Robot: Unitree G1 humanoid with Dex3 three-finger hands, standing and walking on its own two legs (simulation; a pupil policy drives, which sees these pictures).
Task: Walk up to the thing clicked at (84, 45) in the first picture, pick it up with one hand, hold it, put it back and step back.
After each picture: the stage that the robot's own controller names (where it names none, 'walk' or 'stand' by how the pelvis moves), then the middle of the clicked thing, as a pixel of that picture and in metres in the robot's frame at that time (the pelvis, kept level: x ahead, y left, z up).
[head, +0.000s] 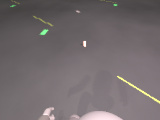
stand; (84, 43) +1.68 +0.23 -0.72
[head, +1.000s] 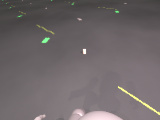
walk; (84, 51) +1.55 +0.32 -0.72
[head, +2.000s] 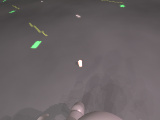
walk; (80, 63) +1.01 +0.31 -0.72
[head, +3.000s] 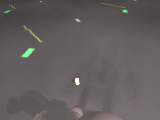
walk; (77, 81) +0.63 +0.26 -0.71
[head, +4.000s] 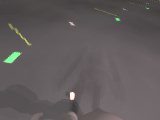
walk; (72, 96) +0.44 +0.17 -0.71
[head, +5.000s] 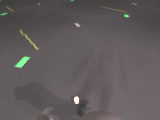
stand; (76, 100) +0.37 +0.19 -0.72
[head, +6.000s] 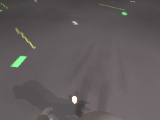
stand; (74, 99) +0.36 +0.21 -0.72
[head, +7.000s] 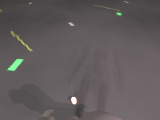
stand; (74, 100) +0.36 +0.21 -0.72
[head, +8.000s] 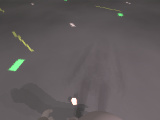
stand; (74, 101) +0.35 +0.21 -0.73
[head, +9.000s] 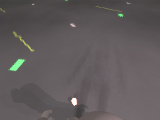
stand; (74, 101) +0.35 +0.21 -0.73
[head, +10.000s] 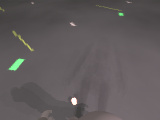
go down; (74, 101) +0.35 +0.21 -0.73
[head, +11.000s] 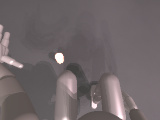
go down; (59, 58) +0.44 +0.23 -0.31
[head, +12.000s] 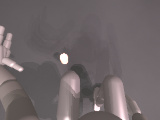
approach; (64, 59) +0.44 +0.23 -0.30
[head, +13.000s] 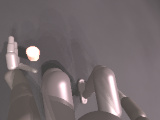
close in; (33, 54) +0.43 +0.27 -0.22
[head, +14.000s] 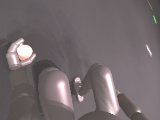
close; (25, 53) +0.42 +0.28 -0.23
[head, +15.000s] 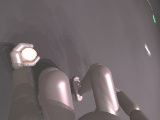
lift; (28, 56) +0.40 +0.26 -0.23
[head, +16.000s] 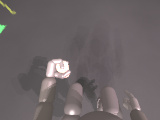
lift; (63, 70) +0.34 +0.20 -0.01
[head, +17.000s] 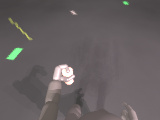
hold; (68, 76) +0.32 +0.18 +0.00
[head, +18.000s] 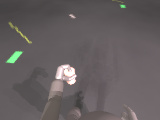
hold; (70, 76) +0.33 +0.16 -0.01
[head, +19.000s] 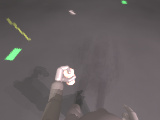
crouch; (69, 77) +0.33 +0.17 -0.03
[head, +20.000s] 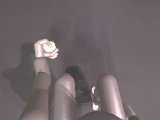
lower; (51, 50) +0.47 +0.25 -0.10
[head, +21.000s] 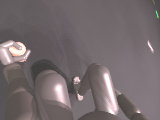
lower; (19, 52) +0.43 +0.29 -0.23
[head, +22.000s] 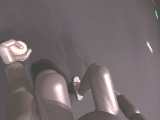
lower; (20, 51) +0.43 +0.29 -0.23
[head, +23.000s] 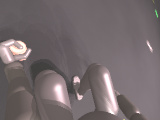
lower; (19, 51) +0.43 +0.29 -0.23
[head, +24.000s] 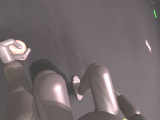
lower; (19, 51) +0.44 +0.29 -0.23
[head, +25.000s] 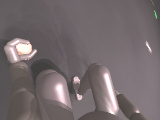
draw back; (24, 51) +0.43 +0.27 -0.23
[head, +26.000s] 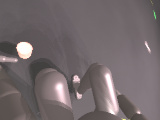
rise; (24, 51) +0.43 +0.27 -0.23
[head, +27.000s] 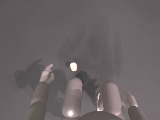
walk; (73, 67) +0.45 +0.19 -0.41
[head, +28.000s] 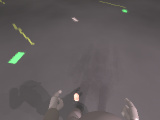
stand; (76, 97) +0.38 +0.15 -0.66
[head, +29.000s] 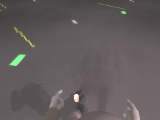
stand; (76, 98) +0.39 +0.17 -0.67
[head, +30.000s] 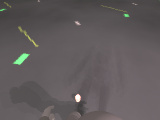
stand; (77, 98) +0.39 +0.15 -0.70
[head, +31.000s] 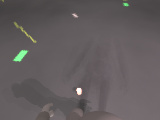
walk; (79, 91) +0.42 +0.15 -0.71
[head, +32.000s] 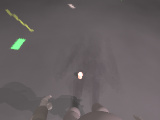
walk; (80, 75) +0.62 +0.12 -0.71
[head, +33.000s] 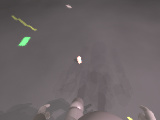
walk; (79, 60) +0.93 +0.25 -0.68
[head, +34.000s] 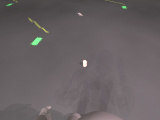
stand; (84, 63) +1.00 +0.15 -0.71
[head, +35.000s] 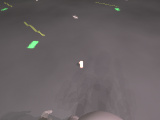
stand; (81, 64) +1.03 +0.20 -0.72
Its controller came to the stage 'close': yes
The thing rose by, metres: 0.71
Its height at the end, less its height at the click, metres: +0.00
